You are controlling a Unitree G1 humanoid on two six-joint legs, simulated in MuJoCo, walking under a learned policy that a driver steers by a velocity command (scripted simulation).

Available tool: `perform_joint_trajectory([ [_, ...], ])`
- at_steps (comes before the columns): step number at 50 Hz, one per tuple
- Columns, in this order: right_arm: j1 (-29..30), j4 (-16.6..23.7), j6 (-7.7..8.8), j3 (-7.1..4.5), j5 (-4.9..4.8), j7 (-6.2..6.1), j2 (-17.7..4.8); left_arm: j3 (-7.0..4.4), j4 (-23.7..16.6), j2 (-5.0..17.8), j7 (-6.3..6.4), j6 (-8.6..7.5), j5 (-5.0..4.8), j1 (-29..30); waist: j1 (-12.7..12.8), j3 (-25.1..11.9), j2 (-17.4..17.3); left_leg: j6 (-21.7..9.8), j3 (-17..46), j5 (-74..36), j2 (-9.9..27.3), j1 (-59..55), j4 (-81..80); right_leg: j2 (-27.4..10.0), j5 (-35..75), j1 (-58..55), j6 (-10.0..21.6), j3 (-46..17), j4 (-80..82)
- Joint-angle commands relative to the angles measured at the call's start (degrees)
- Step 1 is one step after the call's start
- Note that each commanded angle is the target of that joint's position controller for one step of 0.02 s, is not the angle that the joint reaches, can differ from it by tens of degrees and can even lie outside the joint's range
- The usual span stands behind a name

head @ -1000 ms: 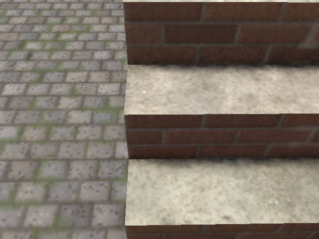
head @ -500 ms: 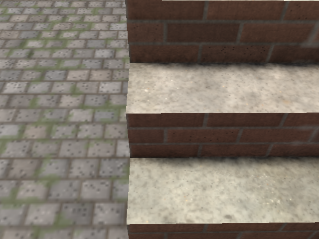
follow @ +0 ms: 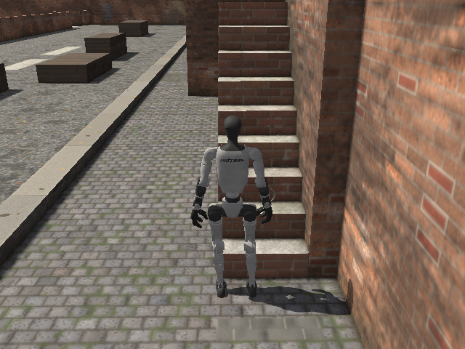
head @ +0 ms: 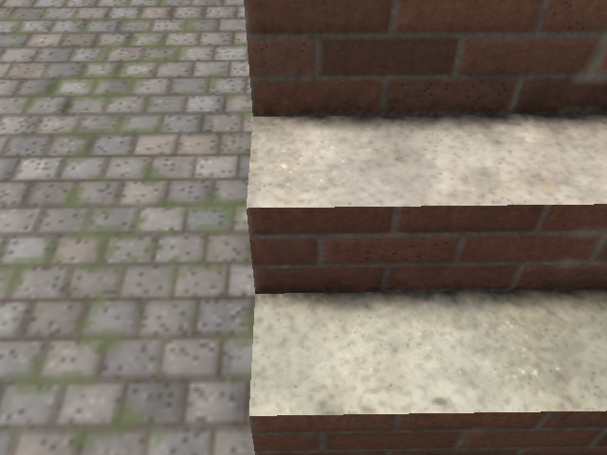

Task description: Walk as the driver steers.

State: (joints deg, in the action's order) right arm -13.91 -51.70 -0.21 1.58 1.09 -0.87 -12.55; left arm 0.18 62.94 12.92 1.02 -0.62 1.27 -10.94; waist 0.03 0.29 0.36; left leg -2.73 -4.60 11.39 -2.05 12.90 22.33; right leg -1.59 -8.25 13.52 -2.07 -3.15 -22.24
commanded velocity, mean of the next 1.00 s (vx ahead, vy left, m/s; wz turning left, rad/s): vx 0.25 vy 0.00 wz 0.00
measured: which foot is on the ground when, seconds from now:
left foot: down 0.00-1.00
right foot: down 0.00-1.00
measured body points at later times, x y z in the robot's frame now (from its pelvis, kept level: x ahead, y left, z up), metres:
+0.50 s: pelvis +0.03 +0.00 +0.00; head +0.03 +0.00 +0.45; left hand +0.07 +0.22 -0.16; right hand +0.09 -0.22 -0.14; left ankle +0.03 +0.08 -0.74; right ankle +0.04 -0.14 -0.74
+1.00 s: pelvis +0.04 -0.01 +0.01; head +0.06 -0.01 +0.46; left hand +0.18 +0.22 -0.12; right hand +0.20 -0.23 -0.11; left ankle +0.03 +0.09 -0.74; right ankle +0.04 -0.14 -0.74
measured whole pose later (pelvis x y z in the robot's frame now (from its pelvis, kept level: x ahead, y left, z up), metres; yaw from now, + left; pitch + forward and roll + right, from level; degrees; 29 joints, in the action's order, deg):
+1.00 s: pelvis +0.04 -0.01 +0.01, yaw +0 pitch +0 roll +0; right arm -5.1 -50.3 3.7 1.9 1.3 -0.9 -10.4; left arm 1.2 55.2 11.0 1.5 -3.0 0.7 -4.3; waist -0.5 1.4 0.2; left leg -1.8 -4.1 9.5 -0.4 6.2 16.0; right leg -0.3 -8.4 6.1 -1.1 -2.4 -14.9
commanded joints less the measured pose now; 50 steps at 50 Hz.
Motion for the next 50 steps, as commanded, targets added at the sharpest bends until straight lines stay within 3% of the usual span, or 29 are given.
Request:
perform_joint_trajectory([
  [1,-0.4,1.9,0.33,-1.63,-0.25,-0.55,-5.4,-1.53,-0.1,5.8,0.22,-0.95,-0.25,-2.4,-0.3,1.8,1.5,0.2,8.5,15.7,7.9,1.6,-8.9,-2.9,-10.0,3.3,1.9,-2.7,3.8],
  [5,-1.1,1.1,-0.01,-1.62,-0.3,-1.1,-4.2,-1.45,-0.5,4.5,0.51,-0.84,0.03,-0.6,-1.0,2.7,1.3,-0.2,7.2,11.6,7.9,0.4,-7.5,-3.7,-8.2,4.9,2.6,-3.8,4.3],
  [10,-2.8,0.4,-0.4,-1.95,-0.34,-1.08,-4.6,-1.67,0.8,5.2,0.21,-1.11,-0.33,-3.9,-0.8,-0.1,0.4,-0.7,6.7,0.4,8.0,-2.5,-5.2,-3.8,-3.7,2.9,3.2,-3.7,3.7],
  [14,-3.6,-0.1,-0.67,-2.12,-0.46,-1.09,-4.2,-1.81,1.3,4.9,0.4,-0.7,-0.4,-5.0,-0.6,0.1,-0.1,-0.6,6.5,-2.5,7.8,-3.0,-5.1,-3.8,-2.8,2.2,3.1,-3.6,3.7],
  [15,-3.6,-0.4,-0.7,-1.93,-0.32,-1.16,-3.4,-1.64,1.6,4.1,0.5,-0.53,-0.34,-5.3,-0.5,-0.4,-0.3,-0.6,6.6,1.3,7.7,-2.8,-6.2,-3.5,-4.7,1.5,3.1,-3.4,4.3],
  [16,-3.6,0.1,0.53,-0.77,0.87,-0.97,-0.3,0.04,0.2,-0.6,0.69,-0.28,-0.7,-4.0,-0.6,-0.1,2.0,-0.8,7.6,0.3,9.2,-1.8,-6.0,-3.9,-0.1,-0.2,3.7,-4.5,4.3],
  [20,-1.6,0.5,2.18,-0.83,0.65,-0.68,-2.2,-0.2,-1.3,2.3,1.05,-0.16,-0.26,-2.9,-0.2,1.1,-1.2,-0.9,8.7,6.6,8.9,-0.1,-8.2,-3.7,-2.3,-1.7,4.6,-4.0,4.2],
  [25,-1.1,1.1,2.78,-1.01,0.2,-0.84,-2.3,-0.12,-3.0,1.7,0.94,-0.9,-0.32,-2.1,-0.1,2.4,-1.7,-1.7,9.3,7.6,9.0,-0.4,-9.2,-3.2,-2.1,-1.7,5.2,-3.5,3.9],
  [33,2.6,2.7,4.6,-1.04,0.03,-0.67,-1.9,-0.11,-6.5,1.3,1.14,-2.38,-0.89,1.8,-0.5,-2.1,-0.8,-0.7,8.2,-12.9,9.9,-7.2,-7.3,-4.7,7.2,-5.6,4.7,-4.3,6.0],
  [50,11.1,4.9,4.6,-0.65,0.2,-0.11,-3.2,0.26,-11.0,3.1,0.52,-3.13,-0.47,8.9,-0.6,-4.2,-0.9,0.8,8.0,-15.6,11.1,-9.0,-8.1,-5.7,12.1,-8.7,4.1,-4.9,8.0],
])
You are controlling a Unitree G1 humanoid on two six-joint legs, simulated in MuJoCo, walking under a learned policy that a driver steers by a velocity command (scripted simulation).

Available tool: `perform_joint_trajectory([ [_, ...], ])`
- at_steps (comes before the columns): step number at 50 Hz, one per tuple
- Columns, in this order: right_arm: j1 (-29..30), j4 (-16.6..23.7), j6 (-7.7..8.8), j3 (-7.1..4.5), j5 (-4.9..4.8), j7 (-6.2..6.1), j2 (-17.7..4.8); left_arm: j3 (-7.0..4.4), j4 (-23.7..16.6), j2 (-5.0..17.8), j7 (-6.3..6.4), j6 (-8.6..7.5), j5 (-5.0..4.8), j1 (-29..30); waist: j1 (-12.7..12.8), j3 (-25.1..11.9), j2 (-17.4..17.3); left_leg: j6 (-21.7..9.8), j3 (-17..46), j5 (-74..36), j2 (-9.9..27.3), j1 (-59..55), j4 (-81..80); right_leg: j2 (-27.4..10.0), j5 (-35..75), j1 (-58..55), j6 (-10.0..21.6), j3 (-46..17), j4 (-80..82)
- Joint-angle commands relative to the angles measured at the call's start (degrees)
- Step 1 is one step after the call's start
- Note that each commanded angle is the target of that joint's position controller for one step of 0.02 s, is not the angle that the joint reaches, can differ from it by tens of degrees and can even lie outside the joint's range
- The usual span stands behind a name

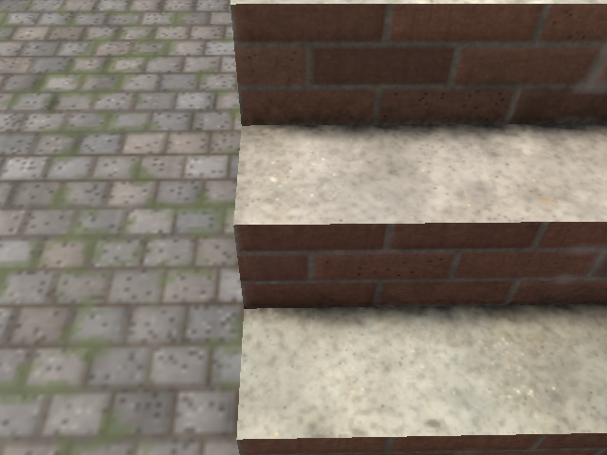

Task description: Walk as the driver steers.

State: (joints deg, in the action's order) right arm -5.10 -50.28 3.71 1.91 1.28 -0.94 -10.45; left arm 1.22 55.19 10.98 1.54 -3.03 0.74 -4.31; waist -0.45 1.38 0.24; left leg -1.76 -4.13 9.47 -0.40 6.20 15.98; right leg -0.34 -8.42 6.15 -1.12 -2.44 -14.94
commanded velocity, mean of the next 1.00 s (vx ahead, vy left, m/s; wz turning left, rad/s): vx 0.49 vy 0.00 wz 0.00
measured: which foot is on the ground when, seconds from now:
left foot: down 0.00-1.00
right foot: down 0.00-1.00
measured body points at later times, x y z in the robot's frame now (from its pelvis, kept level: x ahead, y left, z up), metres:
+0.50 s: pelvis -0.02 -0.02 +0.00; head +0.00 -0.02 +0.45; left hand +0.15 +0.21 -0.12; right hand +0.15 -0.24 -0.11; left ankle -0.01 +0.10 -0.75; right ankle +0.00 -0.14 -0.75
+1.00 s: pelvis -0.02 -0.02 +0.00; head -0.01 -0.02 +0.45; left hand +0.15 +0.21 -0.12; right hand +0.14 -0.26 -0.11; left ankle -0.01 +0.10 -0.75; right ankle +0.00 -0.14 -0.75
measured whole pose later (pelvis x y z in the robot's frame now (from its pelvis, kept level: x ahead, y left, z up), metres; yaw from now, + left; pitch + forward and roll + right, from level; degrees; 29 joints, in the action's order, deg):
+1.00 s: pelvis -0.02 -0.02 +0.00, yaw +0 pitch -1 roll +0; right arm -5.2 -48.6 3.3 3.2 1.5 -0.1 -13.1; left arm 3.0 54.7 13.1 0.1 -3.2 1.2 -1.6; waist -0.7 1.4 -0.3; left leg 0.5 -3.3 8.6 1.9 8.1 17.5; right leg 1.9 -7.2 8.0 0.7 -2.7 -15.9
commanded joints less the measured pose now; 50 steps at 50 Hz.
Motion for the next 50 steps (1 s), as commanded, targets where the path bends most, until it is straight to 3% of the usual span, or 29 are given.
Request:
perform_joint_trajectory([
  [1,2.7,3.6,0.68,-0.94,0.02,0.01,-5.3,-0.74,-3.4,5.1,-0.05,-0.75,0.08,2.6,-0.1,-5.4,-0.7,-0.1,7.5,-13.3,9.5,-2.2,-1.9,-7.0,12.3,-1.4,3.1,-5.7,0.8],
  [19,5.9,5.2,0.58,-0.25,0.31,0.61,-6.8,-0.06,-4.7,6.7,-1.08,-1.07,0.43,6.4,-0.2,-5.8,-0.6,1.0,7.5,-5.6,9.8,0.0,-2.7,-7.1,9.1,-1.4,3.0,-6.6,1.8],
  [50,3.2,5.7,0.45,0.04,0.15,0.65,-8.3,0.63,-4.1,8.1,-1.3,-0.97,0.47,6.9,-0.2,-5.2,-0.5,1.3,7.3,-2.7,9.6,1.6,-1.6,-6.2,6.2,-0.3,3.4,-7.5,0.9],
])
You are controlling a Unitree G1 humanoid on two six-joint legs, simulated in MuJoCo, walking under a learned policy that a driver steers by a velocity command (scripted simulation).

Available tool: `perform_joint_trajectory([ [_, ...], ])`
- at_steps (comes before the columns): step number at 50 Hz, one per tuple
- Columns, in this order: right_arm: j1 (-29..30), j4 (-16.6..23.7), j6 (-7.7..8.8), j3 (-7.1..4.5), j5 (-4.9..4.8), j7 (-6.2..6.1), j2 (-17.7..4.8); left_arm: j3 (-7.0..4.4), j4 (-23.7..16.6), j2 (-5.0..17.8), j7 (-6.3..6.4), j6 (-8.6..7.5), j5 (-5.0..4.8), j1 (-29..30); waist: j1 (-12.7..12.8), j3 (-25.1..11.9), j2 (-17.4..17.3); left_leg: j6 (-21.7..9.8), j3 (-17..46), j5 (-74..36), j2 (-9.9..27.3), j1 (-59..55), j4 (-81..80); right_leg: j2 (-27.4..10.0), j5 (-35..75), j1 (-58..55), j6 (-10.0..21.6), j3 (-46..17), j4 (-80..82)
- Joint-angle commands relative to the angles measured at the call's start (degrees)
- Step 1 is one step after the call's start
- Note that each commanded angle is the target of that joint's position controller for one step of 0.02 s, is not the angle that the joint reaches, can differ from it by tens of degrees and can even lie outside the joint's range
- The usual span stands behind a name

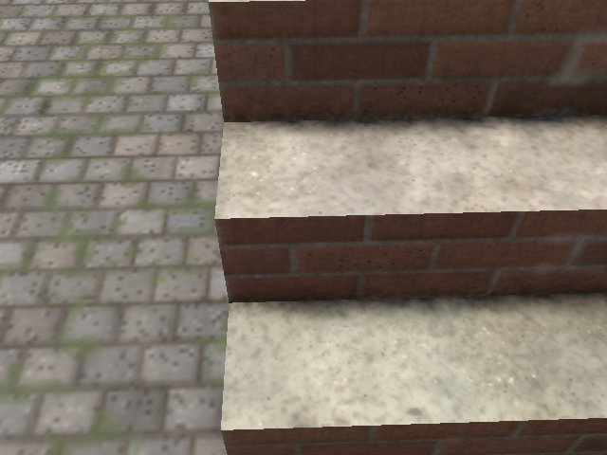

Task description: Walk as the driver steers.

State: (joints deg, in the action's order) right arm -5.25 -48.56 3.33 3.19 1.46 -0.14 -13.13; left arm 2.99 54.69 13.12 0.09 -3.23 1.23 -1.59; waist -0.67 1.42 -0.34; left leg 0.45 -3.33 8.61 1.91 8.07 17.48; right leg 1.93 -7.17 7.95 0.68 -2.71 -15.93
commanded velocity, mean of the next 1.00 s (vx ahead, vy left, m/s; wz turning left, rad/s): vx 0.50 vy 0.00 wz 0.00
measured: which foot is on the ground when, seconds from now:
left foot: down 0.00-1.00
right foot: down 0.00-1.00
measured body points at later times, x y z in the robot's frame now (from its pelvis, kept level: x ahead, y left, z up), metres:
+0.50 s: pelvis +0.00 +0.00 +0.00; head +0.01 +0.00 +0.45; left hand +0.18 +0.23 -0.11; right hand +0.17 -0.23 -0.11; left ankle +0.01 +0.12 -0.75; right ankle +0.02 -0.11 -0.75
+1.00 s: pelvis +0.00 +0.00 +0.00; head +0.01 +0.00 +0.45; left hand +0.17 +0.24 -0.12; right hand +0.17 -0.23 -0.11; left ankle +0.01 +0.12 -0.75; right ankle +0.02 -0.11 -0.75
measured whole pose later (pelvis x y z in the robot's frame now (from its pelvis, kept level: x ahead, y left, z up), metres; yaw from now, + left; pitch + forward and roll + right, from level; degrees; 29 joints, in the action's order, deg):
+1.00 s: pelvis +0.00 +0.00 +0.00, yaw +0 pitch -1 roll +0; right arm -5.2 -46.7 3.3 3.8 1.8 -0.1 -13.8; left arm 3.3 54.9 13.6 0.0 -3.0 1.3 -0.4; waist -0.6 1.3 -0.4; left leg 0.4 -2.9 8.9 1.8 8.2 17.8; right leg 1.8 -7.3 8.0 0.3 -3.2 -15.9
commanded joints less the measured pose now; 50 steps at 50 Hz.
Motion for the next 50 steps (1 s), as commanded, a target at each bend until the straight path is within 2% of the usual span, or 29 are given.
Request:
perform_joint_trajectory([
  [1,3.3,4.1,0.83,-1.23,-0.02,-0.15,-5.7,-1.13,-3.6,6.0,0.15,-0.77,-0.03,4.2,0.0,-5.2,0.1,-0.9,6.5,-1.9,7.3,-0.3,-3.1,-8.5,5.0,-2.1,1.6,-7.3,1.9],
  [27,3.5,5.4,0.85,-0.89,0.21,-0.13,-6.5,-0.94,-3.6,6.5,0.02,-0.64,0.06,5.4,0.0,-6.3,0.0,-0.5,6.7,-3.9,7.5,-1.4,-2.6,-8.6,6.7,-2.4,1.2,-7.0,1.8],
  [50,3.4,5.9,0.82,-0.84,0.27,-0.13,-6.5,-0.92,-3.5,6.5,0.03,-0.5,0.05,5.7,0.1,-5.8,-0.1,-0.5,6.9,-3.2,7.4,-0.9,-2.5,-8.5,5.9,-1.8,1.1,-7.1,1.7],
])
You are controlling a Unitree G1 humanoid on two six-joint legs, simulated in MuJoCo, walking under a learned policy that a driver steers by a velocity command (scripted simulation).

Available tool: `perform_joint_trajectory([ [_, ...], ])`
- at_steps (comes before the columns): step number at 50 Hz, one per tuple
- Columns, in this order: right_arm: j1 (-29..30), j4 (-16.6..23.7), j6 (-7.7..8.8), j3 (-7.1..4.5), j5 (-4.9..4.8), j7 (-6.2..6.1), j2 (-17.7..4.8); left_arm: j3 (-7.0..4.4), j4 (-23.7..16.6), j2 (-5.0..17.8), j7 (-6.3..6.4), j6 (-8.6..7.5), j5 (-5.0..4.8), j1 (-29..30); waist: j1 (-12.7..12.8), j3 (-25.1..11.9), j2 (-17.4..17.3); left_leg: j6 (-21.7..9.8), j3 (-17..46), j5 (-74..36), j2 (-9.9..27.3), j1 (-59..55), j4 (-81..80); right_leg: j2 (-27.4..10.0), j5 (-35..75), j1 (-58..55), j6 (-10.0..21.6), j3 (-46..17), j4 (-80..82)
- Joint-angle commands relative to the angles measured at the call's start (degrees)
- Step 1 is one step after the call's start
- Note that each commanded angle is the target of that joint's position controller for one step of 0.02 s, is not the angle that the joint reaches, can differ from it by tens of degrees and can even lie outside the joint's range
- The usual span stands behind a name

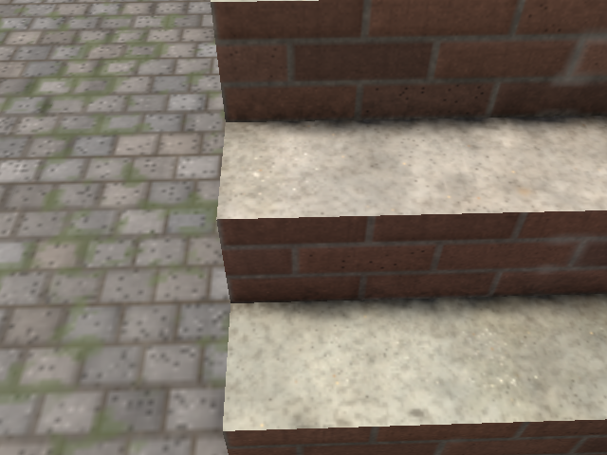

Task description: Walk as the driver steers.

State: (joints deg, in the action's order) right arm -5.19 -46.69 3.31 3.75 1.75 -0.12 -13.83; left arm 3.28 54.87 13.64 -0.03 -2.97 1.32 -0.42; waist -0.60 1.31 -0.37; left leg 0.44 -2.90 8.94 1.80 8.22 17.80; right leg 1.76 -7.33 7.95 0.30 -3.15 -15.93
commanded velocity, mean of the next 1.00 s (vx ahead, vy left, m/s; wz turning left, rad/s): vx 0.22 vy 0.00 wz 0.00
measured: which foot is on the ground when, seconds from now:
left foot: down 0.00-1.00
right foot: down 0.00-1.00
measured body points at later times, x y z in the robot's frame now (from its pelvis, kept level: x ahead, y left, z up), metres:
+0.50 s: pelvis -0.01 +0.00 +0.00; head +0.00 +0.00 +0.45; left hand +0.14 +0.24 -0.13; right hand +0.14 -0.24 -0.12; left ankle +0.01 +0.12 -0.75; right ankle +0.01 -0.12 -0.75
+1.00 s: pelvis -0.02 +0.01 -0.01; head -0.01 +0.00 +0.44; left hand +0.03 +0.26 -0.16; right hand +0.02 -0.25 -0.15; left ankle +0.01 +0.12 -0.75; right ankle +0.01 -0.12 -0.75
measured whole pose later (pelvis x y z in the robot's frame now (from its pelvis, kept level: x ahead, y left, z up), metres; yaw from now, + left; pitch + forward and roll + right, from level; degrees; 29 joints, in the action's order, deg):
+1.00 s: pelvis -0.02 +0.01 -0.01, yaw +0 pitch +0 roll +0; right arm -15.5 -54.8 0.0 0.0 0.7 -1.7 -12.9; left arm -0.6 63.1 12.9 0.5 -0.1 1.4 -10.6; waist -0.8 1.0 0.0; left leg -0.4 -3.8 9.6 1.1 12.9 22.9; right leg 0.3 -9.4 13.8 -0.6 -3.2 -23.4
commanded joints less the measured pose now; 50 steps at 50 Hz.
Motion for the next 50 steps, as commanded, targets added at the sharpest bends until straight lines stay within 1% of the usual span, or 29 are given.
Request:
perform_joint_trajectory([
  [1,3.3,4.1,0.84,-1.4,-0.03,-0.15,-5.8,-1.22,-3.6,6.0,0.15,-0.76,-0.03,4.5,0.0,-5.7,-0.1,-0.5,6.4,-3.5,7.5,-1.0,-2.9,-8.4,6.0,-1.8,1.5,-6.7,1.7],
  [11,3.3,4.3,0.83,-1.42,-0.01,-0.16,-5.8,-1.25,-3.7,6.0,0.16,-0.72,-0.04,4.5,0.0,-5.7,-0.1,-0.5,6.5,-3.5,7.4,-0.9,-2.8,-8.3,5.9,-1.7,1.5,-6.7,1.6],
  [15,1.5,3.6,0.63,-1.69,-0.22,-0.16,-6.2,-1.53,-2.7,6.3,0.12,-0.66,-0.17,2.8,-0.1,-5.8,-0.2,-0.4,6.3,-6.7,7.6,-1.7,-1.2,-8.4,8.8,-1.6,1.3,-6.1,0.4],
  [19,0.4,3.0,0.03,-1.97,-0.49,-0.11,-6.0,-1.89,-1.8,6.4,-0.02,-0.15,-0.46,1.9,-0.3,-5.8,-0.2,-0.3,6.3,-6.8,7.8,-1.3,-0.1,-8.5,9.1,-1.2,1.1,-6.2,-0.4],
  [28,-1.7,1.8,-1.12,-2.56,-0.42,-0.12,-5.7,-2.56,-0.2,6.1,0.02,1.05,-0.57,0.3,-0.3,-4.4,-0.1,-0.3,6.5,-3.6,7.5,1.0,0.7,-8.4,6.5,0.3,1.1,-6.4,-1.2],
  [37,-4.0,0.5,-2.04,-3.0,-0.1,-0.3,-5.0,-3.19,1.3,5.6,0.06,2.03,-0.59,-2.0,-0.1,-2.9,-0.1,-0.8,6.7,2.3,6.9,3.9,1.0,-7.8,1.1,2.7,1.3,-6.4,-1.6],
  [38,-4.7,0.0,-2.26,-3.21,-0.17,-0.49,-5.0,-3.32,1.7,5.5,0.3,2.09,-0.62,-3.0,0.0,-3.1,0.5,-1.1,6.9,3.3,6.8,3.8,0.8,-7.8,-0.4,3.1,1.2,-6.6,-1.7],
  [39,-5.0,-0.2,-2.4,-3.24,-0.13,-0.58,-4.9,-3.34,1.8,5.3,0.41,2.19,-0.59,-3.3,0.0,-2.5,0.4,-1.2,6.9,4.2,6.7,4.3,0.8,-7.7,-1.4,3.7,1.2,-6.6,-1.6],
  [40,-9.6,-2.8,-2.63,-4.22,-1.1,-0.65,-7.2,-4.41,4.6,7.8,0.16,2.68,0.41,-6.6,-0.9,-3.6,-0.8,-0.8,5.8,13.8,5.6,3.1,-1.6,-6.7,-13.2,4.7,1.5,-5.5,-1.4],
  [41,-8.2,-3.0,-2.84,-4.34,-1.15,-0.83,-6.8,-4.53,4.3,7.0,0.18,2.94,0.37,-6.2,-0.2,1.3,-1.3,-0.7,6.3,18.4,5.4,6.6,-2.9,-6.2,-15.6,7.3,1.3,-5.3,-0.7],
  [42,-8.7,-3.5,-2.95,-4.39,-1.06,-1.13,-6.5,-4.59,4.8,6.6,0.42,3.14,0.08,-7.2,-0.1,2.2,-1.2,-0.7,6.2,21.5,5.0,8.3,-4.0,-5.7,-16.9,7.8,1.0,-5.1,-0.7],
  [43,-8.6,-4.0,-2.94,-4.41,-1.02,-1.37,-5.7,-4.62,5.0,6.0,0.61,3.11,0.02,-7.5,0.2,3.4,-1.2,-0.7,6.2,21.3,5.0,9.4,-4.3,-5.7,-15.9,8.0,0.9,-4.9,-0.7],
  [44,-7.3,-4.0,-2.78,-4.36,-0.83,-1.46,-4.5,-4.53,4.7,5.0,0.58,2.82,0.37,-6.3,0.2,3.9,-0.4,-0.7,6.0,17.2,5.0,8.9,-3.4,-6.2,-13.3,8.4,1.1,-5.2,-0.9],
  [45,-8.2,-4.4,-2.64,-4.49,-0.69,-1.57,-4.3,-4.62,5.1,4.9,0.63,2.57,0.43,-7.0,0.0,2.1,0.6,-0.9,5.5,14.2,4.9,7.1,-2.6,-6.3,-12.7,8.4,1.3,-5.2,-1.0],
  [46,-9.3,-4.8,-2.56,-4.65,-0.86,-1.67,-4.3,-4.78,5.5,5.1,0.65,2.37,0.28,-7.6,-0.4,0.9,1.6,-1.0,5.2,12.8,4.9,5.5,-2.0,-6.5,-13.5,9.0,1.5,-5.3,-1.1],
  [48,-10.2,-5.5,-2.53,-4.79,-1.1,-1.71,-4.4,-4.7,5.8,4.4,0.66,2.21,0.06,-8.1,-0.4,0.6,0.9,-1.4,5.0,13.0,5.0,5.4,-1.7,-6.5,-13.5,9.1,1.6,-5.4,-1.1],
  [49,-10.5,-5.8,-2.52,-4.84,-1.19,-1.71,-4.3,-4.74,6.0,4.4,0.7,2.18,-0.02,-8.3,-0.4,0.6,0.6,-1.5,5.0,12.4,5.0,5.6,-1.7,-6.5,-12.5,8.6,1.5,-5.3,-1.4],
  [50,-9.2,-5.5,-2.75,-4.85,-1.05,-1.91,-4.2,-4.75,6.1,4.6,0.84,2.08,-0.1,-8.8,0.0,0.7,0.4,-1.5,5.3,10.1,5.1,5.7,-1.5,-6.5,-10.4,8.3,1.8,-5.1,-1.4],
])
